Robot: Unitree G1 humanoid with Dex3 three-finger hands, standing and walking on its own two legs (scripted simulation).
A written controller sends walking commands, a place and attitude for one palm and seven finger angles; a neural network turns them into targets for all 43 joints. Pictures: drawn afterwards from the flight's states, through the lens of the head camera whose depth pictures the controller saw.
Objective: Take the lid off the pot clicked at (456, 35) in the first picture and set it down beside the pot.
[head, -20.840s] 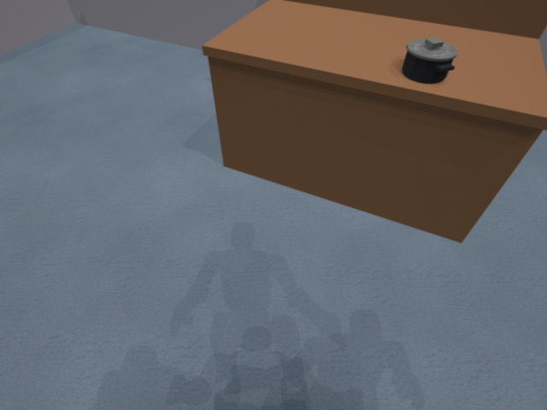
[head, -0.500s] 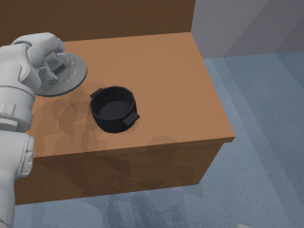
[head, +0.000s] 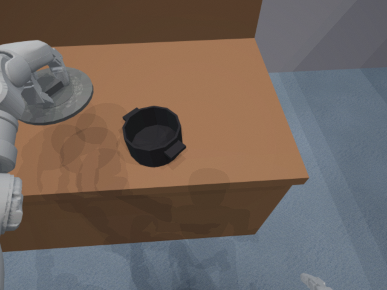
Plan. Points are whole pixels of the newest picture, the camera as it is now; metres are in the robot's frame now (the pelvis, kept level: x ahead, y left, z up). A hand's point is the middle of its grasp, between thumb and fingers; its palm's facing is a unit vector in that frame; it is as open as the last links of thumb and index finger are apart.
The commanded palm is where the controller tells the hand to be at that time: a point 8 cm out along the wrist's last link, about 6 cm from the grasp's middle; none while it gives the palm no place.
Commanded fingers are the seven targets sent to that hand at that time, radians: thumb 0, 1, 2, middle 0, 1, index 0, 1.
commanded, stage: move the lid sideways beside the pot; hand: left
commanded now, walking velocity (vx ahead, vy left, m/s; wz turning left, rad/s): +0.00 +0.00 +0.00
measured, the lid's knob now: (47, 85) +0.48 +0.31 +0.15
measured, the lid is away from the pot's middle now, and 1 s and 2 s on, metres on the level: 0.19 0.23 0.24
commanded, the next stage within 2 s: lower the lid onto the table in 0.48 s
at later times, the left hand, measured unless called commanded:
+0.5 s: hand (16, 87) +0.45 +0.34 +0.18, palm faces -0.34 -0.08 -0.94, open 7.8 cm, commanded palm +0.46 +0.34 +0.25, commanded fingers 0.00 0.63 0.96 -0.85 -1.06 -0.85 -1.06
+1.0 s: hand (25, 94) +0.46 +0.34 +0.15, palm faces -0.36 -0.11 -0.93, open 7.8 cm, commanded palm +0.47 +0.34 +0.21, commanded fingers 0.00 0.63 0.96 -0.85 -1.06 -0.85 -1.06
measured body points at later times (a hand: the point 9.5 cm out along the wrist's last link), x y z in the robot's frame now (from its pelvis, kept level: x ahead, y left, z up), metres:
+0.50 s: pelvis +0.00 +0.00 +0.00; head +0.08 -0.01 +0.44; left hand +0.46 +0.34 +0.23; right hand +0.07 -0.28 -0.13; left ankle -0.04 +0.07 -0.74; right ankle -0.01 -0.15 -0.74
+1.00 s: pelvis +0.01 +0.00 +0.00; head +0.09 +0.00 +0.44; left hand +0.47 +0.34 +0.20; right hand +0.08 -0.27 -0.14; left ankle -0.04 +0.07 -0.74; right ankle -0.01 -0.15 -0.74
